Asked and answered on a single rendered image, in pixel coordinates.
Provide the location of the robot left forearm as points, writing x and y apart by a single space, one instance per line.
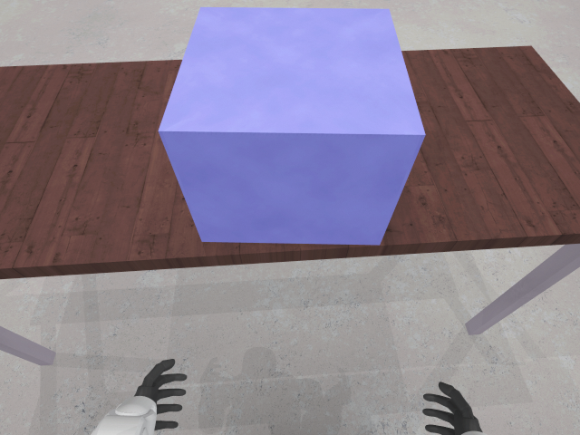
135 416

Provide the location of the carton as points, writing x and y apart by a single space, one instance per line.
292 125

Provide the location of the table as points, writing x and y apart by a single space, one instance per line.
86 185

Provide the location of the robot left hand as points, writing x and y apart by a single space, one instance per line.
150 388

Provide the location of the robot right hand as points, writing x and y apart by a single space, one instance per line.
461 418

